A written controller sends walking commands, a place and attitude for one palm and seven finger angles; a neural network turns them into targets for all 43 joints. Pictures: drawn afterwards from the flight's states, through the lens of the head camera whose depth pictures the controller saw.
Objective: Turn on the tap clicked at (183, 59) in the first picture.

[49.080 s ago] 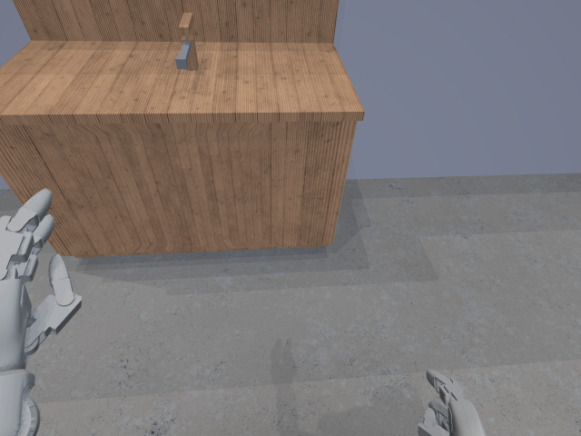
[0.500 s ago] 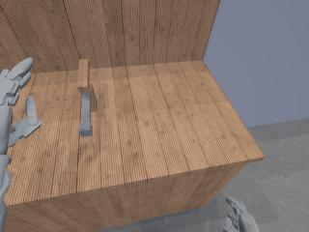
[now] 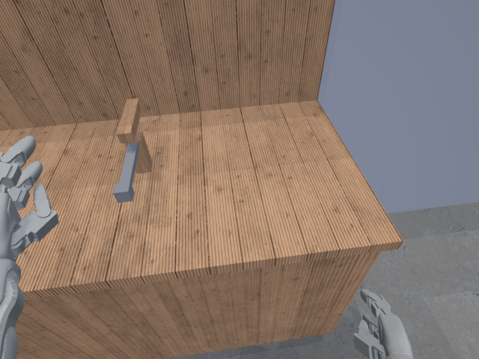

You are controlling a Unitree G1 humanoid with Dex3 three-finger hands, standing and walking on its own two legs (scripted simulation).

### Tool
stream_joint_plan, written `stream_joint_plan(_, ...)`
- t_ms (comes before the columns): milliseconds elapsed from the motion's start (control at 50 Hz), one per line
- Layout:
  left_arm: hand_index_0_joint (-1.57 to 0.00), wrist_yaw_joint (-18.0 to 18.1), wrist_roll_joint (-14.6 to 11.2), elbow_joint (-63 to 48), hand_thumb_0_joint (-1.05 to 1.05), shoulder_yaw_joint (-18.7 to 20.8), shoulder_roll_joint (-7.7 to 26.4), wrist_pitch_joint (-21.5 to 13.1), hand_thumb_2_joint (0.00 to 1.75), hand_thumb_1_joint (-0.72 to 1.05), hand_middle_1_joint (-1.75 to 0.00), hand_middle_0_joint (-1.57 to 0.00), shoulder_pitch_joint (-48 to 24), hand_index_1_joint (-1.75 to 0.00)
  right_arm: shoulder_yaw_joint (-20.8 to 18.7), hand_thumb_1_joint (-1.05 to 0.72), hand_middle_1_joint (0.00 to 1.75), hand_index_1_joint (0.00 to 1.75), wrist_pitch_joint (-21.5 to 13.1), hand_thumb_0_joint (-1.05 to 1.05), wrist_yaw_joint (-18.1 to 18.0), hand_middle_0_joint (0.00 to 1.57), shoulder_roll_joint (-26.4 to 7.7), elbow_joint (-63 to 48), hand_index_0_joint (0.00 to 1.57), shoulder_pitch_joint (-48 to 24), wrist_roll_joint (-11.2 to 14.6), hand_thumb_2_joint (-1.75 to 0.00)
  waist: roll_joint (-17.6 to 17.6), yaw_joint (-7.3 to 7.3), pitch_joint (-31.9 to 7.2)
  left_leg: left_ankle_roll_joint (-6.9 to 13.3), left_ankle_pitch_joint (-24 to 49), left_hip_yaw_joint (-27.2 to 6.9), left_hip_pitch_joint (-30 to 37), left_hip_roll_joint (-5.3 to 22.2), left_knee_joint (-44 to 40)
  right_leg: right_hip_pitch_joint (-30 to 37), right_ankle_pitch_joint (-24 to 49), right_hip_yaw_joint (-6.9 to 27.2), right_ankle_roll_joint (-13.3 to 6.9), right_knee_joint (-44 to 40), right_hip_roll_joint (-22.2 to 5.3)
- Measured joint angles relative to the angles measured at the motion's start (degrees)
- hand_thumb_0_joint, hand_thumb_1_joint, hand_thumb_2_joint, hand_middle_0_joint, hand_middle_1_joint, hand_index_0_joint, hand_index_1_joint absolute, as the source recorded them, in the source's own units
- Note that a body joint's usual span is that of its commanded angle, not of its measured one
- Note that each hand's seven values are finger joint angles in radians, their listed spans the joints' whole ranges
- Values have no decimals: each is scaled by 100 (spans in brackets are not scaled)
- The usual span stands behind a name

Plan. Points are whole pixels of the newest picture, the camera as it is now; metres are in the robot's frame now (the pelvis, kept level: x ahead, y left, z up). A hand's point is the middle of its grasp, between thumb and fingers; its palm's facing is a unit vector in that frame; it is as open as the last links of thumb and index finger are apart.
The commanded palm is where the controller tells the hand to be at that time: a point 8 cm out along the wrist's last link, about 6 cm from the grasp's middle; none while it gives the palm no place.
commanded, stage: turn the palm inward beside the body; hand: left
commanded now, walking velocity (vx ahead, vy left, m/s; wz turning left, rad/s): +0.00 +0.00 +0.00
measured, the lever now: (123, 192) +0.37 +0.28 +0.07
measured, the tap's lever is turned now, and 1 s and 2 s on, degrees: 0 0 0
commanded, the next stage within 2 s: reach beside the lever's end, fingers flat in 1.62 s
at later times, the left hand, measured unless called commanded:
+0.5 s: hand (78, 232) +0.23 +0.26 +0.15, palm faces +0.35 -0.91 -0.24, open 7.4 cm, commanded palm +0.18 +0.31 +0.16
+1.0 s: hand (63, 260) +0.19 +0.26 +0.14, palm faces +0.41 -0.90 -0.17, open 7.4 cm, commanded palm +0.14 +0.30 +0.15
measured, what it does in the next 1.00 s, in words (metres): stands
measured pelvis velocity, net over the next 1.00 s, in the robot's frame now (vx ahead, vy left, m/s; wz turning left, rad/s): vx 0.00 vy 0.03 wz -0.01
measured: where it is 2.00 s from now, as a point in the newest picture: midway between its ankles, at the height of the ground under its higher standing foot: outside the picture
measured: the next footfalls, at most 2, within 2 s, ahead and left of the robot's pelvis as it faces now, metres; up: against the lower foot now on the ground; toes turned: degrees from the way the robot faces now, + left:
none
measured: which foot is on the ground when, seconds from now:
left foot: down 0.00-1.00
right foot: down 0.00-1.00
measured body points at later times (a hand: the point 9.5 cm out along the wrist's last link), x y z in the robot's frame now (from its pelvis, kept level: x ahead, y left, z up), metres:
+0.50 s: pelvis +0.03 +0.02 +0.00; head +0.03 +0.00 +0.45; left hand +0.20 +0.31 +0.16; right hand +0.22 -0.23 -0.07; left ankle +0.05 +0.14 -0.72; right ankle +0.03 -0.05 -0.72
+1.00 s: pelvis +0.00 +0.03 +0.00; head -0.02 +0.02 +0.45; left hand +0.16 +0.31 +0.15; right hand +0.21 -0.17 -0.06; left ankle +0.05 +0.14 -0.72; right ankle +0.03 -0.05 -0.72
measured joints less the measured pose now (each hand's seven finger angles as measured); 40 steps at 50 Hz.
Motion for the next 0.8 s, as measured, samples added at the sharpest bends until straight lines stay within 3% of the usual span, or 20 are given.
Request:
stream_joint_plan(80, -21, -297, -192, 209, 2, -93, 108, 386, 90, 90, -31, -21, 7, -30, -59, -90, 30, 30, 28, 2, -82, 20, -11, 21, 21, -71, 55, -90, 116, -94, 17, -47, -68, -1, -47, 7, 25, -92, -51, 53, 34, 61, 38)
stream_joint_plan(240, -21, -171, -477, -750, 2, 186, -147, -265, 90, 89, -31, -22, 1012, -30, -263, -91, 30, 30, -165, 2, 67, 20, 9, -4, 20, 301, 80, -90, -130, -153, -252, -141, -252, 139, -170, 6, 112, -332, -282, 223, -75, 297, 49)
stream_joint_plan(320, -22, -175, -571, -805, 2, 246, -304, -176, 90, 89, -31, -22, 1309, -30, -325, -91, 30, 30, -237, 2, 33, 20, -96, -2, 20, 474, 139, -90, -96, -125, -371, -79, -313, 151, -97, -39, 79, -249, -332, 238, -26, 254, 7)
stream_joint_plan(400, -21, -160, -539, -770, 2, 71, -481, -52, 90, 90, -31, -21, 1420, -30, -339, -91, 30, 30, -381, 2, -48, 20, -139, -60, 20, 495, 153, -90, -59, -87, -339, -16, -281, 148, -70, -92, 38, -196, -289, 234, 24, 181, -44)
stream_joint_plan(520, -21, 27, -352, -1130, 2, -483, -638, -339, 90, 90, -31, -21, 1578, -30, -212, -91, 30, 30, -706, 2, -50, 20, -21, -187, 20, 436, 78, -90, -110, -47, -296, 64, -187, 149, -112, -167, 29, -215, -197, 230, 96, 154, -122)
stream_joint_plan(580, -21, 172, -328, -1271, 2, -578, -622, -383, 90, 90, -31, -21, 1598, -30, -104, -91, 30, 30, -750, 2, -34, 20, 89, -216, 20, 374, 75, -90, -125, -42, -321, 86, -150, 150, -123, -186, 38, -216, -154, 228, 120, 148, -141)
stream_joint_plan(720, -21, 380, -437, -1226, 2, -595, -694, 189, 90, 90, -31, -21, 1517, -30, 134, -90, 30, 30, -660, 2, -92, 20, 206, -279, 20, 293, 125, -90, -59, 4, -337, 137, -44, 127, -88, -218, 24, -138, -27, 201, 172, 73, -173)
stream_joint_plan(800, -21, 461, -367, -1231, 2, -755, -776, 395, 90, 90, -31, -21, 1547, -30, 212, -90, 30, 30, -652, 2, -120, 20, 206, -272, 21, 252, 135, -90, -64, 24, -265, 158, -2, 114, -78, -235, 41, -114, 16, 184, 192, 74, -191)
